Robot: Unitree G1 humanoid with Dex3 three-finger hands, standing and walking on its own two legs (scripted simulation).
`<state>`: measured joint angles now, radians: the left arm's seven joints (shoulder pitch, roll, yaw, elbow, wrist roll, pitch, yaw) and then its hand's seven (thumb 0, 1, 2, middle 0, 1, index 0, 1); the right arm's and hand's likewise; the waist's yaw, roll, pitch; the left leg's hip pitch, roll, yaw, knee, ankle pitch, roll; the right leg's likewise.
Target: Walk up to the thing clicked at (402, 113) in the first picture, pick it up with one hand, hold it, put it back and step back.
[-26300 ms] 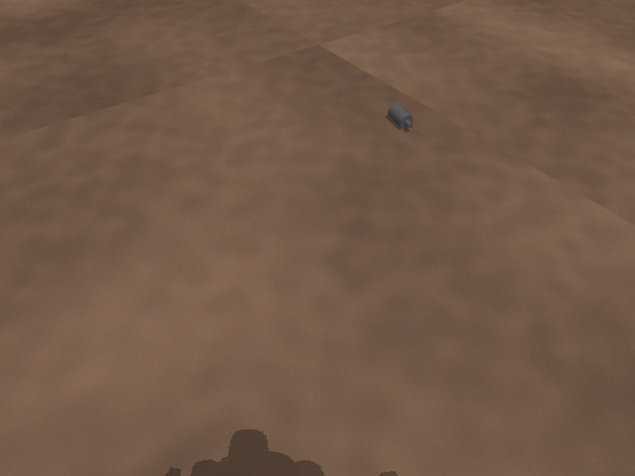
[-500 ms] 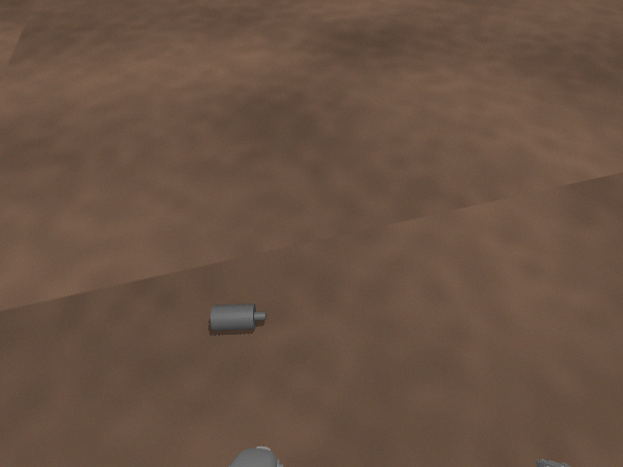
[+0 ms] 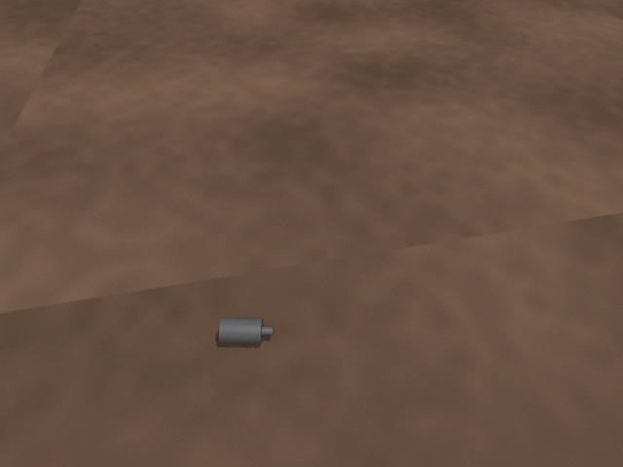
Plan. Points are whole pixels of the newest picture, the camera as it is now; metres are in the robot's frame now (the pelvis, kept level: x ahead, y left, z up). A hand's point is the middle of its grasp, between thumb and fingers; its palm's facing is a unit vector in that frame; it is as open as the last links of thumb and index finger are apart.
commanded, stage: walk up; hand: left
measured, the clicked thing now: (247, 330) +0.69 +0.22 -0.73
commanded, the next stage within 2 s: stand in 0.26 s
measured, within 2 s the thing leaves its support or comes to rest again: neither
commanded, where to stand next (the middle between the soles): +0.31 +0.00 m, yaw +0 degrees
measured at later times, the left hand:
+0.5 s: hand out of the picture +0.08 +0.25 -0.15, palm faces +0.00 -0.94 -0.34, open 7.3 cm
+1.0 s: hand out of the picture +0.07 +0.24 -0.15, palm faces -0.04 -0.94 -0.35, open 7.3 cm
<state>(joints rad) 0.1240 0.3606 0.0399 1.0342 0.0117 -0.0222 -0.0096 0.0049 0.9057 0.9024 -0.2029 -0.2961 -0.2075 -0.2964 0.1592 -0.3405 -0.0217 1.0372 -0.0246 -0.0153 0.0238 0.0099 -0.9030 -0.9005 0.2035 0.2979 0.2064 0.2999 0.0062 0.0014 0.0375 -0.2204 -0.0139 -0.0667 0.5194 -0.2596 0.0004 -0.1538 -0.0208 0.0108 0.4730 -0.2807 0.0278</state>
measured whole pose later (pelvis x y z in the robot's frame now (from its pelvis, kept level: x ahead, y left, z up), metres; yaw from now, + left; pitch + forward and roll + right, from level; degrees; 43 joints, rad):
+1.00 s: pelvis -0.01 -0.02 +0.01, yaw +0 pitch -2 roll +0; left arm 0.11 0.36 0.00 1.14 0.00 -0.02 -0.01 0.00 0.91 0.90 -0.20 -0.30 -0.21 -0.30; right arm 0.13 -0.35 -0.01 1.15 -0.01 -0.01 0.01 0.01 -0.90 -0.90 0.20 0.30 0.21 0.30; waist -0.01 0.01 0.06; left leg -0.14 0.01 -0.07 0.33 -0.15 -0.03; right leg -0.10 0.00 0.01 0.33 -0.19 0.01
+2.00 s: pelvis +0.19 +0.00 -0.02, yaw +0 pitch -4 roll +0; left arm 0.25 0.40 0.08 0.88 0.02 -0.06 -0.06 0.00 0.91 0.90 -0.20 -0.30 -0.21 -0.30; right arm 0.35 -0.40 -0.05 0.87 -0.01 -0.03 0.03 0.01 -0.90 -0.90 0.20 0.30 0.21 0.30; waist -0.01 0.04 0.09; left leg -0.20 0.05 0.01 0.86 -0.50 0.02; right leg -0.34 -0.03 -0.04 0.64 -0.23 -0.01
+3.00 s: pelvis +0.25 +0.01 +0.01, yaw +0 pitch -3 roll +0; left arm 0.08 0.36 0.00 1.14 0.00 -0.01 -0.01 0.00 0.91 0.90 -0.20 -0.30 -0.21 -0.30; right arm 0.07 -0.35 0.00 1.16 -0.01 0.00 0.02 0.01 -0.90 -0.90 0.20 0.30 0.21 0.30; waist 0.00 0.00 0.06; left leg -0.18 0.03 0.03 0.34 -0.11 0.00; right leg -0.10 -0.01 0.00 0.33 -0.18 0.02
